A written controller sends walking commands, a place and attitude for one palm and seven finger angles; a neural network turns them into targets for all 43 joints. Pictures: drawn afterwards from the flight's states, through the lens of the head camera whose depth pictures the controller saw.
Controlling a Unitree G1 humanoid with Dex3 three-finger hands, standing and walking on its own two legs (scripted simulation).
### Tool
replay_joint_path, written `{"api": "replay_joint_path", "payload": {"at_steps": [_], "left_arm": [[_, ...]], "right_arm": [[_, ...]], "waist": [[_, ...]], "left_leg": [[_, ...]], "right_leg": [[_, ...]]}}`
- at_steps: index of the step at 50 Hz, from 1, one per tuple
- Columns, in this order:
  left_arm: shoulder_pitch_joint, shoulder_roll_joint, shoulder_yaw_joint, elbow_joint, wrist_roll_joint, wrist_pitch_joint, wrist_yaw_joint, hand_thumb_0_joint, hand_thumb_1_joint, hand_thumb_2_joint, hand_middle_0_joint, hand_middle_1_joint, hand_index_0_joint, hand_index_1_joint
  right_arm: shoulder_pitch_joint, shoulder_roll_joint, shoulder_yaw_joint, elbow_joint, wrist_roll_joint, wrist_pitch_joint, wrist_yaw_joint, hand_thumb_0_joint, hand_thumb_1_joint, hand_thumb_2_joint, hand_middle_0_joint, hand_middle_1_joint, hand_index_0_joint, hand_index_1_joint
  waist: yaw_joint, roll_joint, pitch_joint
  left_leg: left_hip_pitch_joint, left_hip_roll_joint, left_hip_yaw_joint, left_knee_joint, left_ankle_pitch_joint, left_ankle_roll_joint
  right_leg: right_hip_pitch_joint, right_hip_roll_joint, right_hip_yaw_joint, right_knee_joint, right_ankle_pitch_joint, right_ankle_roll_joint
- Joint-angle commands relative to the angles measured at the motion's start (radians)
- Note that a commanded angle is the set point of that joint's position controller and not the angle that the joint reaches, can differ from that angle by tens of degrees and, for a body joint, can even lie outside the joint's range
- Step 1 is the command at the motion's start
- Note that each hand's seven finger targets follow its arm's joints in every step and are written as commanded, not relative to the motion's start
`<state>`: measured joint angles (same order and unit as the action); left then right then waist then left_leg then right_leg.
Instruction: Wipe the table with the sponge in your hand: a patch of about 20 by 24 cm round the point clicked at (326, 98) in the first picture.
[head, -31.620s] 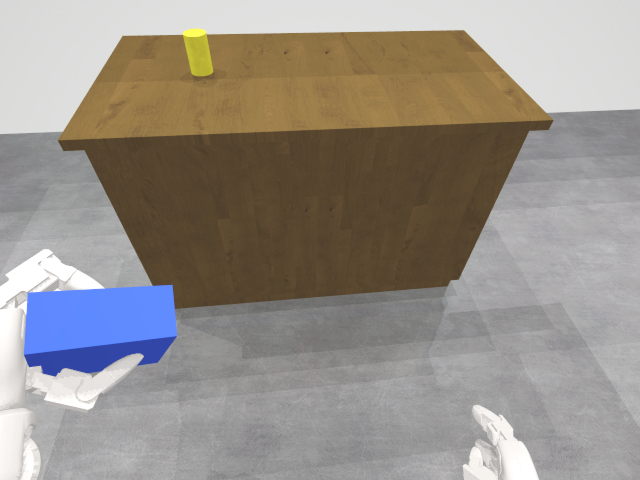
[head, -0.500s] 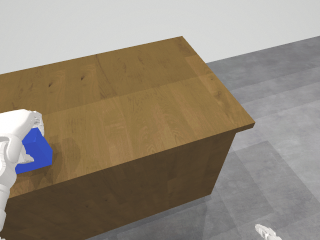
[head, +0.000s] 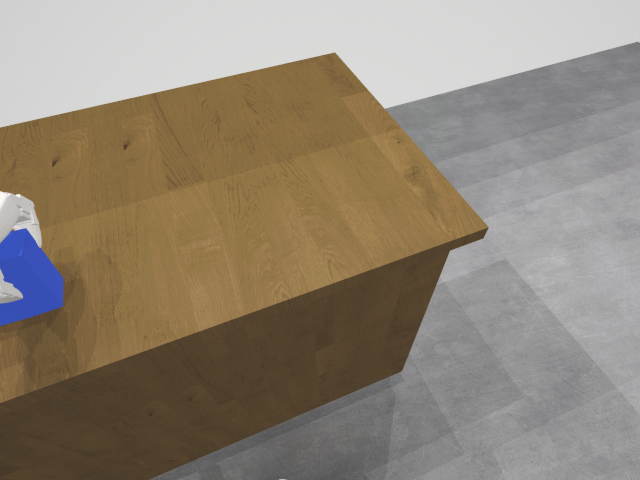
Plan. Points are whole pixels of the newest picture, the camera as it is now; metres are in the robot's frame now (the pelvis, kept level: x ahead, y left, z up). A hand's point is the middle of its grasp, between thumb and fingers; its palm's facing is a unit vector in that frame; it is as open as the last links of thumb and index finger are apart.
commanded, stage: wipe forward along the first lane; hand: left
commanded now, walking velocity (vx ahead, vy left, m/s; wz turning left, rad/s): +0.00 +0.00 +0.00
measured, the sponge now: (5, 290) +0.32 +0.43 +0.05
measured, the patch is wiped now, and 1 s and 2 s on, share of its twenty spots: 0.20 0.40 0.45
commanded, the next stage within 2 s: slide across to the middle lane in 0.58 s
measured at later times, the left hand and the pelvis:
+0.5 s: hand out of the picture +0.40 +0.45 +0.10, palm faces -0.20 +0.03 -0.98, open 9.2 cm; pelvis +0.02 +0.03 +0.00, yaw -1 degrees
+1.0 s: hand (26, 195) +0.43 +0.43 +0.11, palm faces -0.13 +0.01 -0.99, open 9.2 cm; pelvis +0.03 +0.05 +0.00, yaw +0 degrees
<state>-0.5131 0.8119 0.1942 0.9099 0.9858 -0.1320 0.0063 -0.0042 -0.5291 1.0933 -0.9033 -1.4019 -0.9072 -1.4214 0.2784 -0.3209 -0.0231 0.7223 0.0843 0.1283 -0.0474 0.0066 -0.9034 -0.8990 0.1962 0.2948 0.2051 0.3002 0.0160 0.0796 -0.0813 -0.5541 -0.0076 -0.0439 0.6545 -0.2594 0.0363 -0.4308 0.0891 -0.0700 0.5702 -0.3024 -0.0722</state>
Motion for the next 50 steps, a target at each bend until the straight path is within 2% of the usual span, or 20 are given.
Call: {"api": "replay_joint_path", "payload": {"at_steps": [1,4,6,9,12,15,17,18,23,24,28,30,33,35,36,38,40,44,48,50], "left_arm": [[-0.313,0.338,0.05,-0.048,0.041,0.03,0.068,0.0,0.1,1.3,-1.2,-1.6,-1.2,-1.6],[-0.379,0.389,0.062,-0.028,0.052,0.039,0.059,0.0,0.1,1.3,-1.2,-1.6,-1.2,-1.6],[-0.395,0.366,0.025,0.01,0.051,0.053,0.048,0.0,0.1,1.3,-1.2,-1.6,-1.2,-1.6],[-0.451,0.432,0.053,0.015,0.053,0.048,0.024,0.0,0.1,1.3,-1.2,-1.6,-1.2,-1.6],[-0.443,0.381,0.007,0.029,0.066,0.033,0.006,0.0,0.1,1.3,-1.2,-1.6,-1.2,-1.6],[-0.426,0.421,0.048,0.031,0.076,0.006,0.0,0.0,0.1,1.3,-1.2,-1.6,-1.2,-1.6],[-0.434,0.382,0.023,0.018,0.066,-0.007,0.002,0.0,0.1,1.3,-1.2,-1.6,-1.2,-1.6],[-0.432,0.411,0.053,0.02,0.067,-0.016,0.008,0.0,0.1,1.3,-1.2,-1.6,-1.2,-1.6],[-0.436,0.34,0.02,0.011,0.063,-0.033,0.04,0.0,0.1,1.3,-1.2,-1.6,-1.2,-1.6],[-0.453,0.351,0.034,-0.012,0.061,-0.039,0.042,0.0,0.1,1.3,-1.2,-1.6,-1.2,-1.6],[-0.486,0.339,0.015,0.031,0.055,-0.01,0.063,0.0,0.1,1.3,-1.2,-1.6,-1.2,-1.6],[-0.505,0.362,0.024,0.044,0.063,-0.005,0.064,0.0,0.1,1.3,-1.2,-1.6,-1.2,-1.6],[-0.538,0.341,-0.012,0.062,0.081,0.019,0.058,0.0,0.1,1.3,-1.2,-1.6,-1.2,-1.6],[-0.54,0.31,-0.033,0.026,0.086,0.015,0.047,0.0,0.1,1.3,-1.2,-1.6,-1.2,-1.6],[-0.532,0.272,-0.061,0.008,0.08,0.016,0.044,0.0,0.1,1.3,-1.2,-1.6,-1.2,-1.6],[-0.545,0.257,-0.067,-0.013,0.071,0.013,0.037,0.0,0.1,1.3,-1.2,-1.6,-1.2,-1.6],[-0.57,0.244,-0.068,-0.049,0.047,0.004,0.033,0.0,0.1,1.3,-1.2,-1.6,-1.2,-1.6],[-0.612,0.16,-0.109,-0.118,-0.012,-0.002,0.035,0.0,0.1,1.3,-1.2,-1.6,-1.2,-1.6],[-0.607,0.155,-0.116,-0.096,-0.006,0.042,0.046,0.0,0.1,1.3,-1.2,-1.6,-1.2,-1.6],[-0.67,0.172,-0.121,-0.137,0.018,0.06,0.049,0.0,0.1,1.3,-1.2,-1.6,-1.2,-1.6]], "right_arm": [[0.012,-0.159,-0.044,-0.097,0.001,-0.027,-0.006,0.0,-0.9,-0.9,0.2,0.3,0.2,0.3],[0.025,-0.165,-0.04,-0.09,0.001,-0.026,-0.01,0.0,-0.9,-0.9,0.2,0.3,0.2,0.3],[0.033,-0.165,-0.035,-0.091,0.004,-0.025,-0.011,0.0,-0.9,-0.9,0.2,0.3,0.2,0.3],[0.043,-0.171,-0.032,-0.089,0.003,-0.024,-0.019,0.0,-0.9,-0.9,0.2,0.3,0.2,0.3],[0.061,-0.167,-0.032,-0.09,0.0,-0.022,-0.019,0.0,-0.9,-0.9,0.2,0.3,0.2,0.3],[0.084,-0.17,-0.038,-0.089,-0.005,-0.012,-0.021,0.0,-0.9,-0.9,0.2,0.3,0.2,0.3],[0.088,-0.167,-0.039,-0.095,-0.005,-0.006,-0.02,0.0,-0.9,-0.9,0.2,0.3,0.2,0.3],[0.094,-0.172,-0.043,-0.092,-0.006,-0.002,-0.019,0.0,-0.9,-0.9,0.2,0.3,0.2,0.3],[0.109,-0.167,-0.054,-0.088,-0.011,0.006,-0.01,0.0,-0.9,-0.9,0.2,0.3,0.2,0.3],[0.111,-0.167,-0.056,-0.086,-0.013,0.008,-0.009,0.0,-0.9,-0.9,0.2,0.3,0.2,0.3],[0.122,-0.172,-0.056,-0.078,-0.011,0.014,-0.005,0.0,-0.9,-0.9,0.2,0.3,0.2,0.3],[0.128,-0.175,-0.055,-0.072,-0.014,0.015,-0.004,0.0,-0.9,-0.9,0.2,0.3,0.2,0.3],[0.127,-0.176,-0.05,-0.069,-0.014,0.018,-0.002,0.0,-0.9,-0.9,0.2,0.3,0.2,0.3],[0.129,-0.17,-0.054,-0.07,-0.018,0.017,0.001,0.0,-0.9,-0.9,0.2,0.3,0.2,0.3],[0.123,-0.165,-0.054,-0.076,-0.018,0.017,0.002,0.0,-0.9,-0.9,0.2,0.3,0.2,0.3],[0.122,-0.162,-0.056,-0.076,-0.019,0.016,0.001,0.0,-0.9,-0.9,0.2,0.3,0.2,0.3],[0.114,-0.159,-0.057,-0.076,-0.018,0.012,-0.001,0.0,-0.9,-0.9,0.2,0.3,0.2,0.3],[0.084,-0.147,-0.055,-0.079,-0.013,-0.004,-0.006,0.0,-0.9,-0.9,0.2,0.3,0.2,0.3],[0.077,-0.149,-0.055,-0.064,-0.015,-0.007,-0.003,0.0,-0.9,-0.9,0.2,0.3,0.2,0.3],[0.066,-0.151,-0.05,-0.061,-0.017,-0.008,0.0,0.0,-0.9,-0.9,0.2,0.3,0.2,0.3]], "waist": [[-0.039,-0.061,-0.164],[-0.045,-0.04,-0.197],[-0.057,-0.048,-0.184],[-0.056,-0.041,-0.216],[-0.06,-0.001,-0.219],[-0.046,0.001,-0.255],[-0.058,-0.02,-0.241],[-0.051,-0.024,-0.239],[-0.057,0.002,-0.254],[-0.048,0.007,-0.29],[-0.07,-0.04,-0.265],[-0.063,-0.015,-0.277],[-0.076,-0.005,-0.253],[-0.063,0.043,-0.297],[-0.064,0.055,-0.303],[-0.065,0.051,-0.302],[-0.067,0.049,-0.31],[-0.071,0.053,-0.297],[-0.067,0.036,-0.283],[-0.062,0.077,-0.305]], "left_leg": [[0.072,-0.041,0.018,-0.046,0.037,0.057],[0.076,-0.037,0.017,-0.044,0.044,0.057],[0.07,-0.037,0.014,-0.044,0.033,0.056],[0.071,-0.033,0.015,-0.044,0.048,0.057],[0.103,-0.031,0.011,-0.036,0.077,0.054],[0.13,-0.027,0.004,-0.03,0.134,0.053],[0.123,-0.026,0.003,-0.028,0.139,0.052],[0.125,-0.022,-0.001,-0.028,0.151,0.052],[0.195,-0.01,-0.025,-0.028,0.198,0.042],[0.222,-0.007,-0.03,-0.033,0.238,0.039],[0.206,-0.006,-0.038,-0.037,0.207,0.038],[0.231,-0.004,-0.043,-0.039,0.241,0.033],[0.24,-0.001,-0.053,-0.046,0.221,0.027],[0.314,0.007,-0.063,-0.046,0.293,0.012],[0.339,0.01,-0.071,-0.049,0.302,0.005],[0.359,0.015,-0.083,-0.057,0.293,-0.001],[0.394,0.02,-0.097,-0.068,0.315,-0.005],[0.442,0.03,-0.121,-0.103,0.288,-0.012],[0.443,0.024,-0.12,-0.117,0.29,-0.016],[0.473,0.025,-0.123,-0.126,0.331,-0.025]], "right_leg": [[0.056,-0.037,0.112,-0.112,0.147,0.019],[0.062,-0.036,0.116,-0.112,0.15,0.017],[0.054,-0.036,0.112,-0.113,0.143,0.019],[0.077,-0.036,0.12,-0.115,0.161,0.018],[0.041,-0.031,0.106,-0.107,0.176,0.014],[0.042,-0.021,0.097,-0.093,0.211,0.006],[0.025,-0.018,0.091,-0.094,0.218,0.007],[0.018,-0.016,0.085,-0.09,0.219,0.005],[-0.063,-0.003,0.062,-0.075,0.182,-0.001],[-0.053,-0.002,0.058,-0.068,0.201,-0.005],[-0.077,0.0,0.052,-0.075,0.169,0.003],[-0.08,0.0,0.051,-0.071,0.178,-0.001],[-0.11,0.001,0.047,-0.079,0.147,-0.003],[-0.116,0.002,0.042,-0.074,0.164,-0.009],[-0.124,0.004,0.039,-0.079,0.155,-0.01],[-0.129,0.004,0.039,-0.088,0.14,-0.011],[-0.127,0.002,0.039,-0.092,0.144,-0.01],[-0.132,-0.005,0.042,-0.107,0.136,-0.006],[-0.104,-0.01,0.041,-0.121,0.14,-0.004],[-0.097,-0.013,0.042,-0.117,0.15,-0.008]]}}
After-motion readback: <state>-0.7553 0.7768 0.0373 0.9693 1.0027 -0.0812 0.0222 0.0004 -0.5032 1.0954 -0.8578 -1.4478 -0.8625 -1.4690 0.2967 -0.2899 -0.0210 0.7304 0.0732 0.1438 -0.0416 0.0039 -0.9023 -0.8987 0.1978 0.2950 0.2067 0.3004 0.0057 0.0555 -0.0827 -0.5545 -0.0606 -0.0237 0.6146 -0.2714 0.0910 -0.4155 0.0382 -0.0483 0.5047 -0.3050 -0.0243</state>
